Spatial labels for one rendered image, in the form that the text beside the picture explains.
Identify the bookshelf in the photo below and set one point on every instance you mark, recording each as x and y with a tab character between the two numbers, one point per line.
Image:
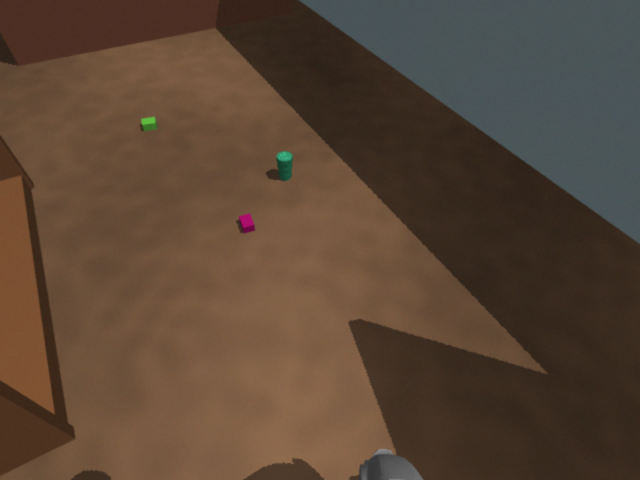
33	418

